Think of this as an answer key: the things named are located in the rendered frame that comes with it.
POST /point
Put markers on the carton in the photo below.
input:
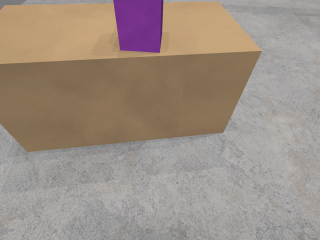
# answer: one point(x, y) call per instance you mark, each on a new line
point(139, 24)

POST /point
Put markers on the pedestal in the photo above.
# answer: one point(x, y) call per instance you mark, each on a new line
point(65, 83)

